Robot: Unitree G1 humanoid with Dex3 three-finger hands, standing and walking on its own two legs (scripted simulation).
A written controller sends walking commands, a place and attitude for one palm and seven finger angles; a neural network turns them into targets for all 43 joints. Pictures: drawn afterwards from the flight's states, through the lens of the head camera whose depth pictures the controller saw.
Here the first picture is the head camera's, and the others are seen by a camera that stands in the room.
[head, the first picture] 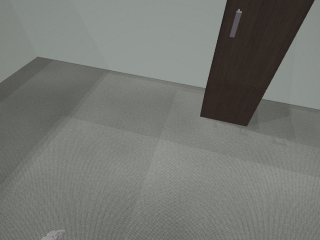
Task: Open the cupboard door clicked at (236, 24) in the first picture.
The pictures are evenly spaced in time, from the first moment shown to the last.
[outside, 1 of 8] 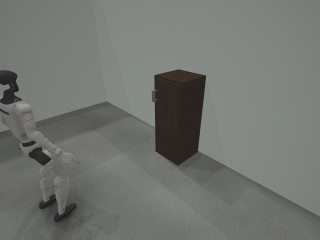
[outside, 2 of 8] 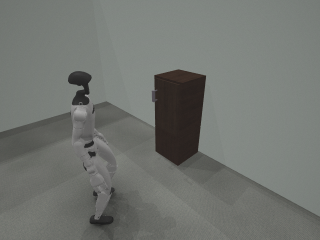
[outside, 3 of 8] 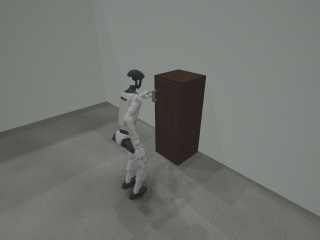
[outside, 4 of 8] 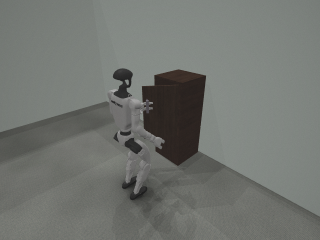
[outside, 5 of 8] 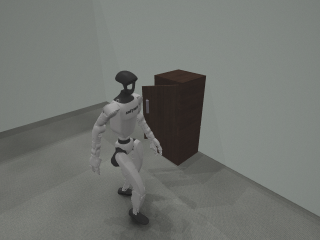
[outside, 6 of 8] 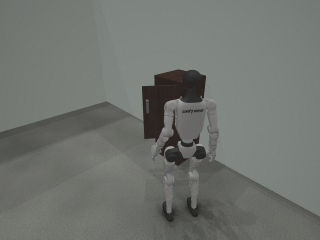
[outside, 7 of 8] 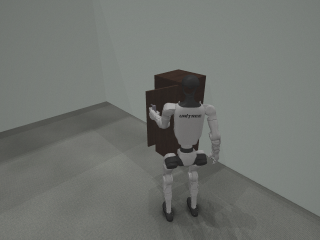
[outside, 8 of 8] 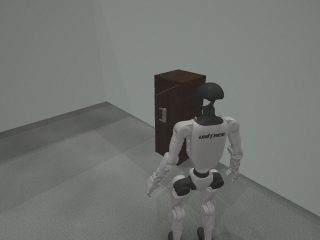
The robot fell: no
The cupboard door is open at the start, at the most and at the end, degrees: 0 99 99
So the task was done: yes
